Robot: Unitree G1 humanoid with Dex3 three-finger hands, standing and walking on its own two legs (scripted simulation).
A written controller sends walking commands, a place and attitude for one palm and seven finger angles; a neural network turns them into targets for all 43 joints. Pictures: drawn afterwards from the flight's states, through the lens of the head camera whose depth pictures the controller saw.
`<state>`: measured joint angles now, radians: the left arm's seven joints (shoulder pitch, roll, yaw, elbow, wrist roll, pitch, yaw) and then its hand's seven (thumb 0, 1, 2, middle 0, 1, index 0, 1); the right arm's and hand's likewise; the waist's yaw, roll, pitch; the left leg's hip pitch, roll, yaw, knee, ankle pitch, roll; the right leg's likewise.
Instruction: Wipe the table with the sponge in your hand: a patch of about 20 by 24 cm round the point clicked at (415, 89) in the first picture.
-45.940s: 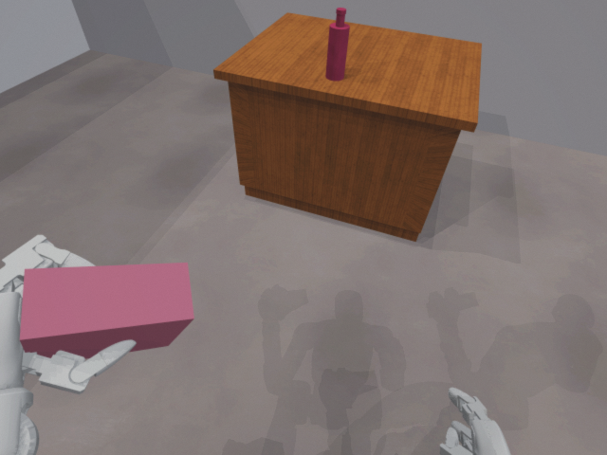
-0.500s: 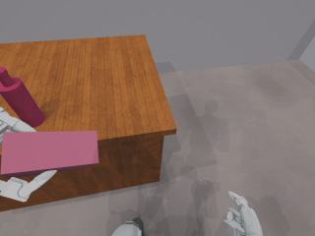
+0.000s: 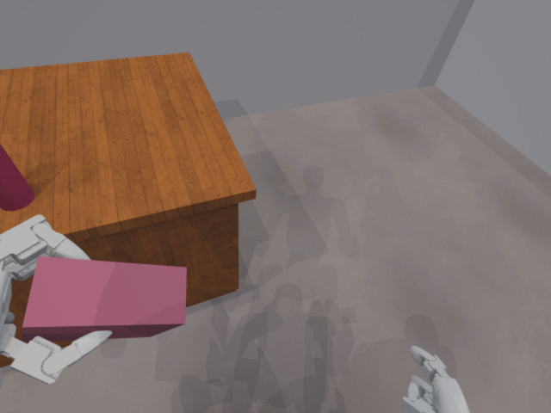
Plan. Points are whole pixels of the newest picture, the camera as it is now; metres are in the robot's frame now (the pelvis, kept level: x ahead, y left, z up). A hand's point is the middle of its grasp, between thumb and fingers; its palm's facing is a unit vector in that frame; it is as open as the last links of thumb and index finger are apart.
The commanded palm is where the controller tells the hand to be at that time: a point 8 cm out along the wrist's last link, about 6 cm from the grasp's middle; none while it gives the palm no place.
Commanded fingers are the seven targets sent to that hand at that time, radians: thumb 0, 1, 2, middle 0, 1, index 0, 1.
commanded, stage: stop stepping back and stand still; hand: left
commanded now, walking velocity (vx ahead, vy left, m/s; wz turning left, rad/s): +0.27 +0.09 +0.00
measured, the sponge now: (127, 304) +0.21 +0.18 +0.12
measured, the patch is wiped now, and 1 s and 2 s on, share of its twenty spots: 1.00 1.00 1.00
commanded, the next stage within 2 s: stand and wait in 0.56 s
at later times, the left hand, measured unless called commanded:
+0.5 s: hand out of the picture +0.13 +0.24 +0.17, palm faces +0.42 -0.79 -0.45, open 9.8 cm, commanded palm +0.08 +0.27 +0.17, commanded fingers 0.00 0.10 1.30 -1.20 -1.60 -1.20 -1.60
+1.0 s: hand out of the picture +0.15 +0.28 +0.16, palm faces +0.45 -0.80 -0.40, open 9.8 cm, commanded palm +0.10 +0.30 +0.17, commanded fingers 0.00 0.10 1.30 -1.20 -1.60 -1.20 -1.60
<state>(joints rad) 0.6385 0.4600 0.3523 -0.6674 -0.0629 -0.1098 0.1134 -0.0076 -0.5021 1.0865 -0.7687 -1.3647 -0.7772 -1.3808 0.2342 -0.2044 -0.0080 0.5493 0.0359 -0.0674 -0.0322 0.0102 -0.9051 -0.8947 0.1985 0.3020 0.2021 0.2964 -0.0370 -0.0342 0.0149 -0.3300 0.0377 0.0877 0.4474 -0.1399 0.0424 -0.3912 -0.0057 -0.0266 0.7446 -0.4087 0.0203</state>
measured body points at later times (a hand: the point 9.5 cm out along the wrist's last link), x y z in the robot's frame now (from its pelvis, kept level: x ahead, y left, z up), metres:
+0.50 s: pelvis -0.06 -0.02 -0.01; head -0.08 -0.01 +0.44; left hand +0.10 +0.28 +0.19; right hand +0.10 -0.25 -0.08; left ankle -0.08 +0.13 -0.74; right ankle -0.03 -0.10 -0.73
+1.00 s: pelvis -0.04 +0.01 +0.00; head -0.03 +0.02 +0.45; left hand +0.12 +0.32 +0.18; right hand +0.15 -0.20 -0.08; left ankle -0.03 +0.13 -0.74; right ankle -0.03 -0.09 -0.74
